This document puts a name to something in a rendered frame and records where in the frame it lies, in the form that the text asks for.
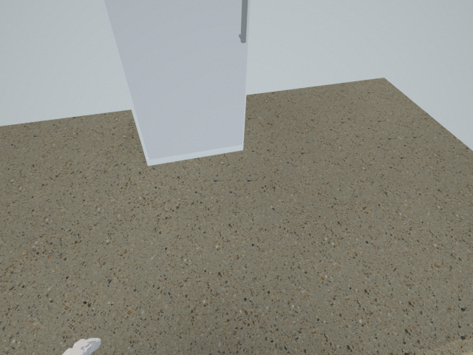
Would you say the fridge door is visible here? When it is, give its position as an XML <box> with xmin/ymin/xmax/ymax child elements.
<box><xmin>104</xmin><ymin>0</ymin><xmax>251</xmax><ymax>160</ymax></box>

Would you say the robot left hand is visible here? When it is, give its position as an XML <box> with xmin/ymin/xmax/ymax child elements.
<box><xmin>62</xmin><ymin>338</ymin><xmax>101</xmax><ymax>355</ymax></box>

